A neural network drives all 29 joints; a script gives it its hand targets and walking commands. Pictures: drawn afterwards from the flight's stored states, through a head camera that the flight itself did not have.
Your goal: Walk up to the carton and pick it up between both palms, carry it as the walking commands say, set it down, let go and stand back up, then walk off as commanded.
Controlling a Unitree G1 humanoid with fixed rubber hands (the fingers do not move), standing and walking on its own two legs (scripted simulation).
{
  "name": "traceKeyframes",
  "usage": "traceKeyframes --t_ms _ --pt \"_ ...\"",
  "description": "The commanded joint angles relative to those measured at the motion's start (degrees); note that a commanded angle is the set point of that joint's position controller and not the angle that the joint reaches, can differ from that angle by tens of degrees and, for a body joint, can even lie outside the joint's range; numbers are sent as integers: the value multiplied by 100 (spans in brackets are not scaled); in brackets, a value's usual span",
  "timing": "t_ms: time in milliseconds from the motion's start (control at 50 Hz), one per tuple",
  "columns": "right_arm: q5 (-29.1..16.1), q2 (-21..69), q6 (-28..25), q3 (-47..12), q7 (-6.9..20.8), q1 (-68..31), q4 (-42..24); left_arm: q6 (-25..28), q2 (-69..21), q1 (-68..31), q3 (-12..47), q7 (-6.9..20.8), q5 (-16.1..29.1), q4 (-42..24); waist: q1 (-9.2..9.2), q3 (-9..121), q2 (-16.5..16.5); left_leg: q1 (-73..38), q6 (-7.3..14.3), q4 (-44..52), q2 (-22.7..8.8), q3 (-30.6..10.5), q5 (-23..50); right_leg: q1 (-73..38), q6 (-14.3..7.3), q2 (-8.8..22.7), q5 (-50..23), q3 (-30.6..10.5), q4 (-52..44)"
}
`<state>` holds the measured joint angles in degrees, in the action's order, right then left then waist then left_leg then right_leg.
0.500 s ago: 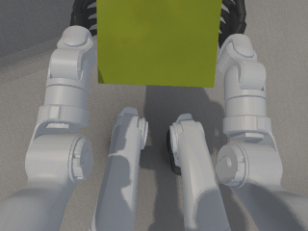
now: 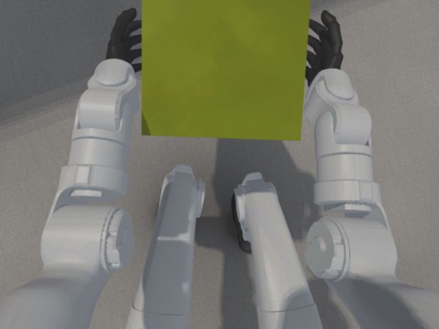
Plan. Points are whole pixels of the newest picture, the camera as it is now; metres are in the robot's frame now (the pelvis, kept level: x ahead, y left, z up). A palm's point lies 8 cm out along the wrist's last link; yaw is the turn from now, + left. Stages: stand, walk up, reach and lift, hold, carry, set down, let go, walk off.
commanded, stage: reach and lift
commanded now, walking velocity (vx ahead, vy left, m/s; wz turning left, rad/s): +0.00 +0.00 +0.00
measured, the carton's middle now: (220, 79) +0.50 +0.02 -0.15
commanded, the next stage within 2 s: none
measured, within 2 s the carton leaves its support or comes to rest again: neither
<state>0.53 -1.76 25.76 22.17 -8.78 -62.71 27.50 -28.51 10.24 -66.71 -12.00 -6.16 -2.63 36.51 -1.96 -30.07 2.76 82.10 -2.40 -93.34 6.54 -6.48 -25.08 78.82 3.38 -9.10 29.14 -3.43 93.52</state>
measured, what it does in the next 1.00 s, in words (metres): rises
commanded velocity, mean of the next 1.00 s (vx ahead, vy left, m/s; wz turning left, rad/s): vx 0.00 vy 0.00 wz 0.00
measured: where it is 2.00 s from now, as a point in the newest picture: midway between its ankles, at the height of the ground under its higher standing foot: (210, 227)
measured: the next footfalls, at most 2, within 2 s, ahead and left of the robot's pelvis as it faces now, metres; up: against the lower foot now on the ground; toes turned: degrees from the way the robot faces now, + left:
none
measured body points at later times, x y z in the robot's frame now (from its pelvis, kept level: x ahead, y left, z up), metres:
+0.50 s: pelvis +0.00 +0.00 +0.05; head +0.26 +0.03 +0.41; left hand +0.48 +0.17 -0.03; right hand +0.49 -0.13 +0.00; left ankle +0.16 +0.11 -0.52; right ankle +0.14 -0.13 -0.52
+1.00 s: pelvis +0.02 +0.00 +0.11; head +0.24 +0.03 +0.49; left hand +0.47 +0.17 +0.04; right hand +0.48 -0.13 +0.07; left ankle +0.16 +0.11 -0.52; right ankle +0.14 -0.13 -0.52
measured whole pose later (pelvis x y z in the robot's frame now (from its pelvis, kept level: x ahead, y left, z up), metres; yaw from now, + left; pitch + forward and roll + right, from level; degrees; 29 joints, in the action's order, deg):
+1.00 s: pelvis +0.02 +0.00 +0.11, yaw +2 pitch +3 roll -2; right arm 3.4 1.6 25.1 20.2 -8.0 -50.7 27.7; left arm -26.9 7.2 -54.3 -10.7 -5.7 -3.3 37.2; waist -1.0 -29.9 1.5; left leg 50.4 -1.6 -67.2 6.2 -8.2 -19.4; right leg 47.3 2.1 -7.2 23.0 -5.4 67.2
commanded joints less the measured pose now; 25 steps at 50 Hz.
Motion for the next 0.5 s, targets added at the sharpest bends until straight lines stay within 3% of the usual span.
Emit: traceKeyframes --t_ms 0,120,220,280,320,480 --pt "-1055 5921 -248 -4150 1354 -4713 -733 562 -6512 -4597 3221 1163 1341 -1906 46 13625 -597 -5117 90 1261 119 435 1179 -2317 -247 -181 -1010 352 -1286" --pt "-871 6014 -236 -3926 1365 -4358 -411 564 -6658 -4507 3243 1219 1362 -1717 210 13291 -544 -5095 93 1561 92 409 863 -2570 -268 -130 -809 339 -1633" --pt "-884 6136 -246 -4064 1363 -4333 -637 592 -6731 -4411 3316 1295 1429 -1792 281 13523 -478 -5271 117 1737 99 407 967 -3016 -254 -107 -943 298 -1865" --pt "-941 6176 -260 -4235 1359 -4303 -774 609 -6737 -4274 3340 1297 1421 -1847 201 13595 -463 -5424 123 1839 108 437 1146 -3301 -241 -93 -1074 234 -2001" --pt "-926 6126 -263 -4235 1349 -4179 -768 612 -6760 -4189 3396 1299 1445 -1866 266 13454 -489 -5502 117 1954 104 384 1176 -3390 -246 -78 -1130 216 -2101" --pt "-1001 6330 -255 -4373 1370 -4022 -697 680 -6652 -4144 3378 1331 1404 -2007 84 13064 -455 -5667 169 2357 73 386 999 -3866 -242 4 -1000 77 -2529"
